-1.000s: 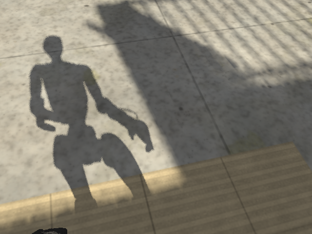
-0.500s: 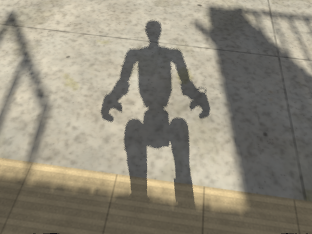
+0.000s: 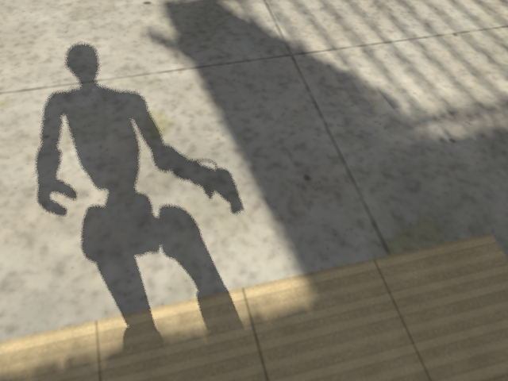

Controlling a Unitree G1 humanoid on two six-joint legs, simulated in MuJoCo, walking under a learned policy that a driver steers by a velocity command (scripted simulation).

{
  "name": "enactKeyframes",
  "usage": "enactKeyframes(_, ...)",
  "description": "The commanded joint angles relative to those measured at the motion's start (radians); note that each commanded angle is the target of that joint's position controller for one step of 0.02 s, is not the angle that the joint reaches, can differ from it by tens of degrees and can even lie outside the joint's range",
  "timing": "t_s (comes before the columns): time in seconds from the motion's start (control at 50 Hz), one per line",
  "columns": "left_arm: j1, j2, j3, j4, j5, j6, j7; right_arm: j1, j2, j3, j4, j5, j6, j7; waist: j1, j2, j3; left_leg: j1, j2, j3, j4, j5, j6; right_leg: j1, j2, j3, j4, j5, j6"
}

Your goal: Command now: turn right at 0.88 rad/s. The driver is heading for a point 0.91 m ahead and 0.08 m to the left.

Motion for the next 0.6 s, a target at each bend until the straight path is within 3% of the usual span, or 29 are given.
enactKeyframes(0.02,0.066,0.113,0.04,-0.034,0.01,0.011,0.01,-0.122,-0.096,-0.018,-0.108,0.02,-0.02,-0.033,0.026,0.13,-0.04,0.102,0.3,-0.184,-0.172,0.218,0.12,-0.16,-0.085,-0.061,0.313,0.059,0.033)
enactKeyframes(0.08,0.015,0.079,0.023,-0.078,0.001,0.013,-0.001,-0.052,-0.103,-0.015,-0.092,0.006,-0.018,-0.039,-0.014,0.163,-0.056,0.177,0.283,-0.064,-0.148,0.407,0.153,-0.207,-0.126,-0.143,0.292,0.114,0.069)
enactKeyframes(0.14,-0.04,0.041,0.0,-0.119,0.011,0.007,-0.013,0.041,-0.137,-0.02,-0.059,0.013,-0.007,-0.031,-0.058,0.17,-0.096,0.266,0.331,-0.086,-0.137,0.477,0.208,-0.192,-0.136,-0.142,0.179,0.063,0.082)
enactKeyframes(0.2,-0.049,0.024,-0.015,-0.127,0.026,0.003,-0.018,0.015,-0.184,-0.035,-0.056,0.02,-0.006,-0.014,-0.054,0.17,-0.108,0.259,0.351,-0.048,-0.128,0.484,0.215,-0.099,-0.139,-0.171,0.031,0.029,0.071)
enactKeyframes(0.28,-0.052,0.027,-0.019,-0.128,0.025,0.005,-0.021,0.011,-0.201,-0.04,-0.033,0.048,-0.009,0.005,-0.05,0.219,-0.111,0.206,0.352,-0.013,-0.093,0.509,0.201,0.078,-0.108,-0.232,-0.192,0.025,0.035)
enactKeyframes(0.3,-0.05,0.014,-0.025,-0.125,0.025,0.003,-0.021,0.019,-0.191,-0.033,-0.019,0.057,-0.011,0.007,-0.047,0.225,-0.111,0.189,0.343,-0.022,-0.072,0.499,0.191,0.141,-0.099,-0.226,-0.293,0.051,0.015)
enactKeyframes(0.32,-0.013,-0.008,-0.029,-0.104,0.028,0.001,-0.023,0.002,-0.16,-0.017,-0.01,0.065,-0.013,0.01,-0.014,0.213,-0.113,0.153,0.318,-0.011,-0.037,0.487,0.165,0.244,-0.09,-0.232,-0.461,0.153,-0.014)
enactKeyframes(0.34,0.038,-0.025,-0.034,-0.073,0.036,-0.004,-0.026,0.008,-0.11,0.006,0.008,0.071,-0.02,0.016,0.017,0.185,-0.117,0.077,0.282,0.007,-0.007,0.439,0.114,0.406,-0.085,-0.236,-0.671,0.344,-0.042)
enactKeyframes(0.36,0.079,0.028,-0.027,-0.063,0.044,-0.007,-0.018,0.06,-0.074,0.024,0.02,0.051,-0.034,0.027,-0.002,0.11,-0.172,-0.043,0.231,0.032,0.036,0.289,0.029,0.617,-0.174,-0.141,-0.628,0.57,-0.06)
enactKeyframes(0.38,0.108,0.121,-0.013,-0.082,0.062,-0.004,-0.005,0.086,-0.029,0.049,0.006,0.008,-0.045,0.048,-0.024,-0.117,-0.231,-0.208,0.154,0.077,0.178,-0.191,-0.052,0.761,-0.408,0.035,-0.496,1.047,-0.154)
enactKeyframes(0.4,0.046,0.101,-0.012,-0.075,0.075,-0.012,-0.006,0.063,-0.084,0.031,-0.001,0.035,-0.034,0.043,-0.004,-0.162,-0.244,-0.202,0.132,0.04,0.289,-0.403,-0.087,0.589,-0.497,0.042,-0.513,0.941,-0.316)
enactKeyframes(0.42,0.014,0.112,-0.003,-0.088,0.073,-0.026,-0.012,0.024,-0.179,0.005,-0.006,0.061,-0.021,0.033,0.022,-0.126,-0.18,-0.229,0.122,0.033,0.439,-0.415,-0.101,0.521,-0.471,0.03,-0.551,0.851,-0.346)
enactKeyframes(0.44,0.004,0.125,0.006,-0.075,0.067,-0.035,-0.007,0.012,-0.207,-0.015,-0.007,0.075,-0.007,0.021,0.025,-0.142,-0.134,-0.309,0.106,0.027,0.584,-0.407,-0.107,0.505,-0.453,0.001,-0.568,0.823,-0.334)
enactKeyframes(0.46,0.038,0.121,0.008,-0.061,0.048,-0.045,-0.003,0.047,-0.205,-0.021,0.009,0.073,0.01,0.014,0.033,-0.128,-0.14,-0.357,0.127,0.005,0.654,-0.351,-0.103,0.513,-0.441,-0.019,-0.628,0.512,-0.305)
enactKeyframes(0.48,0.046,0.096,0.004,-0.042,0.027,-0.054,-0.001,0.044,-0.194,-0.022,0.002,0.071,0.023,0.012,0.033,-0.129,-0.097,-0.405,0.15,-0.014,0.676,-0.265,-0.094,0.487,-0.437,-0.007,-0.703,0.154,-0.277)
enactKeyframes(0.5,0.05,0.075,-0.002,-0.031,0.021,-0.066,0.004,0.031,-0.183,-0.023,-0.012,0.07,0.024,0.011,0.03,-0.163,-0.051,-0.462,0.152,-0.007,0.692,-0.192,-0.094,0.472,-0.42,0.002,-0.763,-0.069,-0.247)
enactKeyframes(0.54,0.054,0.041,-0.012,-0.018,0.032,-0.094,0.01,0.015,-0.16,-0.025,-0.023,0.073,0.009,0.013,0.031,-0.145,-0.014,-0.544,0.162,-0.009,0.706,-0.078,-0.088,0.504,-0.423,-0.012,-0.823,-0.159,-0.213)
enactKeyframes(0.6,0.091,0.036,-0.004,0.007,0.046,-0.13,0.008,-0.006,-0.121,-0.021,-0.036,0.075,-0.019,0.016,0.038,-0.08,0.002,-0.634,0.184,-0.027,0.67,0.012,-0.076,0.587,-0.437,-0.092,-0.84,-0.058,-0.196)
